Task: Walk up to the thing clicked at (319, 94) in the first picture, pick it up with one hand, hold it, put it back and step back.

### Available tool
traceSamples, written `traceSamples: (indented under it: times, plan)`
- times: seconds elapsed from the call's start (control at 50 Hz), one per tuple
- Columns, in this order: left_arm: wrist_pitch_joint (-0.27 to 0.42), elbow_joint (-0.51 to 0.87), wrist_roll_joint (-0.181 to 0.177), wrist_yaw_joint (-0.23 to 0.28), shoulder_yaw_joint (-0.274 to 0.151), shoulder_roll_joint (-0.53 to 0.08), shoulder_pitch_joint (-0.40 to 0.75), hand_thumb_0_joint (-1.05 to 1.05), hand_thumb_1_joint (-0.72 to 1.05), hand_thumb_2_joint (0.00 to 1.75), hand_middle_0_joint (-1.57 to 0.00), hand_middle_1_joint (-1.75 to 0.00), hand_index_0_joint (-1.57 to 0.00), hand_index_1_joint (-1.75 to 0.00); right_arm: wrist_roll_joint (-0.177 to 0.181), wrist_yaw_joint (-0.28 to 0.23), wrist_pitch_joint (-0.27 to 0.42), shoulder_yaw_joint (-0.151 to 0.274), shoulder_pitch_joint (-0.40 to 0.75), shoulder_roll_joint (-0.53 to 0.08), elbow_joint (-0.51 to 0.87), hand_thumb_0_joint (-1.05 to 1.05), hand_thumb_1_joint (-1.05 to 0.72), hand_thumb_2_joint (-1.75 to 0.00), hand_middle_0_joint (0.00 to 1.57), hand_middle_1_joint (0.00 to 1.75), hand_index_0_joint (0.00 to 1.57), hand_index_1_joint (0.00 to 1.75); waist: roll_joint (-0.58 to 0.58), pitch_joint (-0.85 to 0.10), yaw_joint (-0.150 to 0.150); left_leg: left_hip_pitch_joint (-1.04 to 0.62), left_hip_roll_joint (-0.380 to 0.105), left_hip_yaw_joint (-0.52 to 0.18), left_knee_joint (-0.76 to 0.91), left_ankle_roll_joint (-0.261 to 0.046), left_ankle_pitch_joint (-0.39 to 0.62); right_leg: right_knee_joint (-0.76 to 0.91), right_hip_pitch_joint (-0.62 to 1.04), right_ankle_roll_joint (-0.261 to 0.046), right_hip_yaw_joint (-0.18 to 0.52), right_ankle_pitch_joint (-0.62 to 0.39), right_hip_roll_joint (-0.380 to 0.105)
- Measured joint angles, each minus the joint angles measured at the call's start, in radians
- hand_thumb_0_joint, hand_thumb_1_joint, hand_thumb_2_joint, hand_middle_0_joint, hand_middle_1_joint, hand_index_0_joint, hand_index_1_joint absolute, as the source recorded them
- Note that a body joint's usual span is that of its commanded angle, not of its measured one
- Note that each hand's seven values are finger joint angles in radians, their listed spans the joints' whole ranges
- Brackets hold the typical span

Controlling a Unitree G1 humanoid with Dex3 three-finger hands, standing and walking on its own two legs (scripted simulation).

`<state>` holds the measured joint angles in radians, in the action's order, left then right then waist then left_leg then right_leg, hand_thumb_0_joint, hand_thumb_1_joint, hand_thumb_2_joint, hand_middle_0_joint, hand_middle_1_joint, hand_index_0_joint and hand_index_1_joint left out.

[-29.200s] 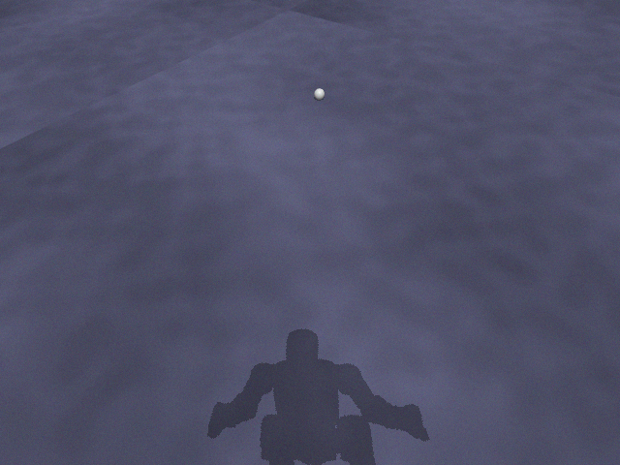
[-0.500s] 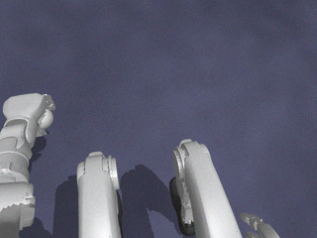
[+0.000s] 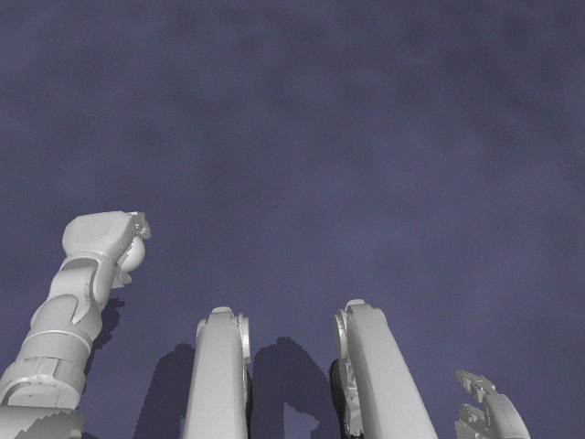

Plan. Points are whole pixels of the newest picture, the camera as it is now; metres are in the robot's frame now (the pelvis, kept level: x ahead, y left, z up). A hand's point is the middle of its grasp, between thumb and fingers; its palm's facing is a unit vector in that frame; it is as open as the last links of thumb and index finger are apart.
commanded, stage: lift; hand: left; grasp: from above
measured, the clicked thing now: (122, 251) +0.40 +0.27 -0.13
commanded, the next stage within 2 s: hold in 0.88 s
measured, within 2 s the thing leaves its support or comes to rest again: neither
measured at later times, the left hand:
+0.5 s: hand (64, 229) +0.36 +0.25 +0.08, palm faces -0.47 -0.09 -0.88, open 8.7 cm
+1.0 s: hand (45, 180) +0.37 +0.23 +0.16, palm faces -0.45 -0.09 -0.89, open 8.8 cm
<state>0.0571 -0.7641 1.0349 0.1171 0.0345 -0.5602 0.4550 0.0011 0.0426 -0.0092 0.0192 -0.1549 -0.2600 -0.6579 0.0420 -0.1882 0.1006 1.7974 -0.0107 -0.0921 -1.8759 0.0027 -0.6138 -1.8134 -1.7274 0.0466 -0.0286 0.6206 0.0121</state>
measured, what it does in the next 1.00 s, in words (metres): rises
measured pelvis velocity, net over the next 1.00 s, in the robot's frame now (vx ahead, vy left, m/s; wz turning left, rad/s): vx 0.07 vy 0.00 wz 0.03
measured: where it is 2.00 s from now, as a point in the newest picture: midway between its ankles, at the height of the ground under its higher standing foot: (295, 429)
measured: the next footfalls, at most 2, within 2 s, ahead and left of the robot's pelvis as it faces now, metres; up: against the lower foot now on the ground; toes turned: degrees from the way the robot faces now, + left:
none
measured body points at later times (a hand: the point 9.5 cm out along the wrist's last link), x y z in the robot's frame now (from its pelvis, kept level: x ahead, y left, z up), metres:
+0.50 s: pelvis +0.04 +0.00 +0.17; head +0.12 +0.01 +0.61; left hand +0.38 +0.25 +0.13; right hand +0.15 -0.26 +0.05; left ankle +0.09 +0.12 -0.46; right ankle +0.09 -0.14 -0.46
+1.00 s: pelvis +0.07 +0.00 +0.24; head +0.11 -0.01 +0.69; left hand +0.39 +0.23 +0.21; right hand +0.16 -0.27 +0.12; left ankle +0.09 +0.12 -0.46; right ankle +0.09 -0.14 -0.46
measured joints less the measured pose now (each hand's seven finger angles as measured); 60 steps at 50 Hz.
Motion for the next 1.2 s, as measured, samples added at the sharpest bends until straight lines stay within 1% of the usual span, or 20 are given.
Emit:
traceSamples:
  times: [0.12, 0.22, 0.32, 0.42, 0.58, 0.68, 0.78, 0.92, 1.08, 1.14, 1.2]
  plan:
    - [-0.042, 0.065, -0.03, -0.01, 0.032, 0.031, -0.071, 0.0, 0.16, 0.51, -0.77, -0.63, -0.74, -0.59, 0.013, -0.03, -0.004, -0.004, -0.005, 0.01, -0.007, 0.01, -0.91, -0.9, 0.2, 0.3, 0.2, 0.3, 0.001, 0.003, -0.011, -0.18, -0.009, 0.014, 0.148, -0.001, 0.018, 0.145, 0.171, -0.003, 0.008, -0.024, 0.002]
    - [-0.06, 0.092, -0.042, -0.018, 0.059, 0.058, -0.12, 0.0, 0.16, 0.51, -0.76, -0.63, -0.74, -0.59, 0.022, -0.054, -0.006, -0.008, -0.017, 0.016, -0.019, 0.01, -0.91, -0.9, 0.2, 0.3, 0.2, 0.3, 0.002, 0.012, -0.017, -0.35, -0.016, 0.03, 0.285, -0.002, 0.039, 0.279, 0.334, -0.004, 0.019, -0.05, 0.003]
    - [-0.067, 0.058, -0.034, -0.016, 0.082, 0.085, -0.134, 0.0, 0.16, 0.52, -0.76, -0.64, -0.74, -0.6, 0.027, -0.072, 0.002, -0.009, -0.036, 0.018, -0.037, 0.01, -0.91, -0.9, 0.2, 0.3, 0.2, 0.3, 0.0, 0.021, -0.022, -0.517, -0.021, 0.044, 0.422, -0.002, 0.065, 0.413, 0.494, -0.007, 0.028, -0.08, 0.003]
    - [-0.063, 0.007, -0.028, -0.013, 0.094, 0.106, -0.136, 0.0, 0.16, 0.53, -0.75, -0.65, -0.73, -0.61, 0.027, -0.081, 0.017, -0.001, -0.06, 0.016, -0.052, 0.01, -0.91, -0.9, 0.2, 0.3, 0.2, 0.3, 0.0, 0.031, -0.027, -0.659, -0.024, 0.055, 0.547, -0.002, 0.093, 0.536, 0.631, -0.009, 0.035, -0.11, 0.003]
    - [-0.065, -0.046, -0.015, 0.016, 0.121, 0.151, -0.146, 0.0, 0.16, 0.53, -0.74, -0.65, -0.72, -0.61, 0.018, -0.08, 0.029, 0.006, -0.094, 0.011, -0.074, 0.01, -0.91, -0.9, 0.2, 0.3, 0.2, 0.3, -0.003, 0.055, -0.037, -0.847, -0.024, 0.068, 0.723, 0.0, 0.14, 0.708, 0.813, -0.013, 0.043, -0.158, 0.0]
    - [-0.072, -0.056, -0.013, 0.033, 0.131, 0.17, -0.148, 0.0, 0.16, 0.54, -0.74, -0.66, -0.72, -0.62, 0.015, -0.077, 0.026, 0.008, -0.106, 0.012, -0.081, 0.01, -0.91, -0.9, 0.2, 0.3, 0.2, 0.3, -0.007, 0.072, -0.038, -0.946, -0.023, 0.074, 0.819, 0.002, 0.171, 0.799, 0.908, -0.016, 0.047, -0.186, -0.003]
    - [-0.083, -0.067, -0.016, 0.038, 0.137, 0.181, -0.144, 0.0, 0.15, 0.56, -0.74, -0.66, -0.72, -0.62, 0.015, -0.075, 0.017, 0.01, -0.111, 0.012, -0.078, 0.01, -0.91, -0.9, 0.2, 0.3, 0.2, 0.3, -0.009, 0.087, -0.038, -1.034, -0.021, 0.081, 0.907, 0.004, 0.201, 0.88, 0.992, -0.018, 0.051, -0.215, -0.006]
    - [-0.087, -0.073, -0.03, 0.024, 0.146, 0.189, -0.15, 0.0, 0.14, 0.57, -0.74, -0.67, -0.72, -0.62, 0.017, -0.075, 0.011, 0.015, -0.11, 0.008, -0.067, 0.01, -0.91, -0.9, 0.2, 0.3, 0.2, 0.3, -0.008, 0.102, -0.04, -1.137, -0.019, 0.091, 1.012, 0.004, 0.238, 0.978, 1.089, -0.018, 0.059, -0.25, -0.01]
    - [-0.085, -0.062, -0.026, 0.019, 0.16, 0.198, -0.159, 0.0, 0.14, 0.58, -0.73, -0.67, -0.71, -0.63, 0.022, -0.078, 0.007, 0.017, -0.099, 0.004, -0.065, 0.01, -0.91, -0.9, 0.2, 0.3, 0.2, 0.3, -0.009, 0.113, -0.05, -1.223, -0.015, 0.099, 1.094, 0.001, 0.265, 1.055, 1.171, -0.016, 0.066, -0.276, -0.015]
    - [-0.085, -0.06, -0.023, 0.009, 0.166, 0.196, -0.157, 0.0, 0.15, 0.57, -0.73, -0.67, -0.71, -0.63, 0.025, -0.08, 0.004, 0.019, -0.093, 0.005, -0.065, 0.01, -0.91, -0.9, 0.2, 0.3, 0.2, 0.3, -0.01, 0.117, -0.053, -1.251, -0.013, 0.102, 1.119, 0.0, 0.273, 1.078, 1.198, -0.015, 0.068, -0.284, -0.017]
    - [-0.085, -0.053, -0.029, -0.001, 0.17, 0.193, -0.155, 0.0, 0.15, 0.56, -0.73, -0.67, -0.71, -0.63, 0.028, -0.08, 0.003, 0.019, -0.089, 0.004, -0.063, 0.01, -0.91, -0.9, 0.2, 0.3, 0.2, 0.3, -0.009, 0.122, -0.057, -1.277, -0.011, 0.104, 1.143, -0.001, 0.28, 1.102, 1.223, -0.014, 0.07, -0.291, -0.019]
